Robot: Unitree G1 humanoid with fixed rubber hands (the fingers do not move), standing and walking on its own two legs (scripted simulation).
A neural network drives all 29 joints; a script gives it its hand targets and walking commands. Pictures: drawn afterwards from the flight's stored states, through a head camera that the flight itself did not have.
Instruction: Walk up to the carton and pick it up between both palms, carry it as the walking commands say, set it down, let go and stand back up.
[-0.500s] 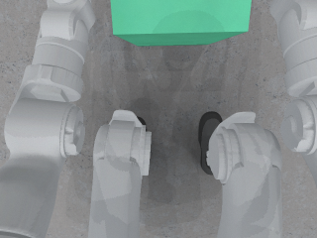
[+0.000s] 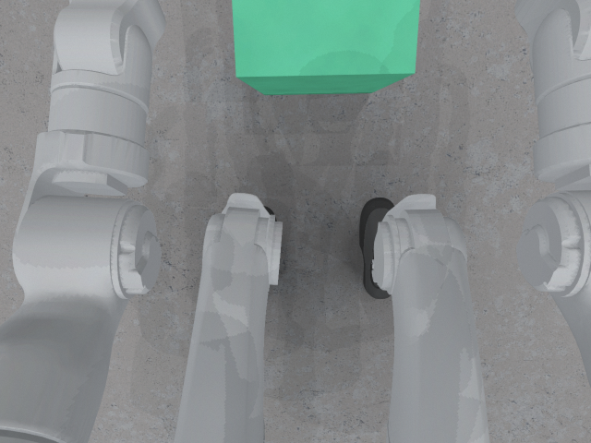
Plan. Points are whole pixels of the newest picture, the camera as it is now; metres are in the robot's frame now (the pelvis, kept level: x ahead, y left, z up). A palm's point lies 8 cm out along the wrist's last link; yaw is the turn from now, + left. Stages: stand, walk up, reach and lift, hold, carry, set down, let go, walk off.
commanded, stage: set down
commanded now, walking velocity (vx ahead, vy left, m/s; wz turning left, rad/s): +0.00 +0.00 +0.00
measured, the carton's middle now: (320, 19) +0.55 +0.00 -0.34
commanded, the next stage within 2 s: let go in 0.74 s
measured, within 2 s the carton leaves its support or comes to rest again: neither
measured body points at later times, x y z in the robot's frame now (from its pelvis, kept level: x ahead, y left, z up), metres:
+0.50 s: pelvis +0.01 -0.01 +0.13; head +0.37 -0.01 +0.39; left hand +0.58 +0.19 +0.01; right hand +0.59 -0.19 +0.01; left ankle +0.12 +0.12 -0.45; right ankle +0.13 -0.13 -0.45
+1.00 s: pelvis +0.07 +0.00 +0.22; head +0.36 +0.00 +0.55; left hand +0.54 +0.19 +0.09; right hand +0.54 -0.20 +0.09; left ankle +0.12 +0.12 -0.45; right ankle +0.13 -0.13 -0.45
